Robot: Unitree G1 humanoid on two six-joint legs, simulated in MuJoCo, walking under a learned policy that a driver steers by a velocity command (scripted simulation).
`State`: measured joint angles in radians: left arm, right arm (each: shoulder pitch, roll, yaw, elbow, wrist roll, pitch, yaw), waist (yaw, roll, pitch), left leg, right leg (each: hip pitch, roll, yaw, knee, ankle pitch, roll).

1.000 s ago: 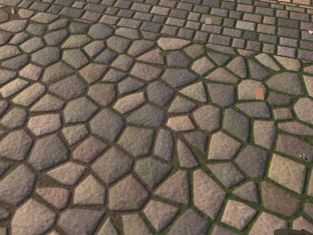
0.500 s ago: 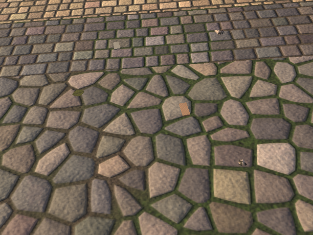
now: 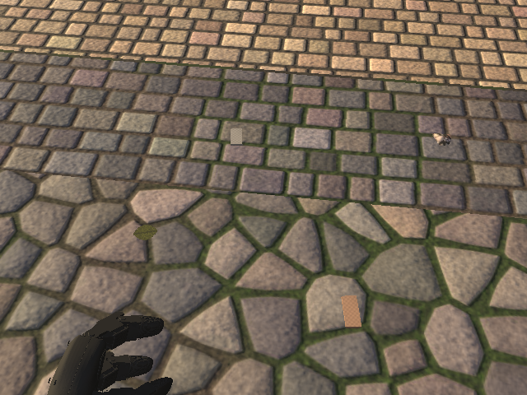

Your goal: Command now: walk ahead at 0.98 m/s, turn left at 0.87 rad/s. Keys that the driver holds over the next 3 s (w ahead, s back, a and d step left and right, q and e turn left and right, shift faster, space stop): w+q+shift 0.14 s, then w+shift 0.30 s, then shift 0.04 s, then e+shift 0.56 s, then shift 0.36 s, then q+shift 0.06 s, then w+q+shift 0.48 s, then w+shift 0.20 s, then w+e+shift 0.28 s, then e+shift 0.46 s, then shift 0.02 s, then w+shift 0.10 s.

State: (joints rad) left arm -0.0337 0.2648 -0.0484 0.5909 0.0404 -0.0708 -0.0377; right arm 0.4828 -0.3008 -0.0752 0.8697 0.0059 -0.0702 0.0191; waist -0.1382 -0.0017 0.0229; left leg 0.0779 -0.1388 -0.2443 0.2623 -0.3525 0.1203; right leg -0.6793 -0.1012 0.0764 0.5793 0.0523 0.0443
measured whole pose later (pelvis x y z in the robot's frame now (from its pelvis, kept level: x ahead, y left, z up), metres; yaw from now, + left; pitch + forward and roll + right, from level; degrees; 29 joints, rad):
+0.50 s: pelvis +0.46 +0.02 -0.02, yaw +19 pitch +3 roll -1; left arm 0.60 0.26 0.01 0.99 0.02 -0.09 0.00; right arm -0.10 -0.28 0.03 0.63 -0.06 -0.06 0.07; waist 0.10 0.03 0.03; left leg -0.58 -0.05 0.07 0.57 -0.07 0.17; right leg 0.23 -0.04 -0.20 0.30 -0.45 0.04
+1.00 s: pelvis +0.75 +0.08 -0.02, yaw +1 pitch +1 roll +1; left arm 0.21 0.32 0.08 0.65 0.01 -0.03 -0.04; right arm 0.07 -0.29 -0.04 0.76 0.00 -0.02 -0.02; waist 0.03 0.01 0.09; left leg -0.30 -0.05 0.06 1.17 -0.54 -0.02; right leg -0.51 0.09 -0.06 0.63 -0.14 -0.14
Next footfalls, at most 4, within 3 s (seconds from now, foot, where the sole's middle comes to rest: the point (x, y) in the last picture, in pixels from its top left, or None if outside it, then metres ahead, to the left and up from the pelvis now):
0.08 right None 0.28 -0.17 -0.77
0.50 left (190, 338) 0.63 0.13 -0.77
0.94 right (220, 240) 0.92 0.03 -0.77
1.42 left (142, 250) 0.91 0.26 -0.77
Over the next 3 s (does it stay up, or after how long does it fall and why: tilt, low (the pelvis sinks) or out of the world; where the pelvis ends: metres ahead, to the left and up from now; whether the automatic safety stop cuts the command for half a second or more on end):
stays up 1.73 0.43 -0.01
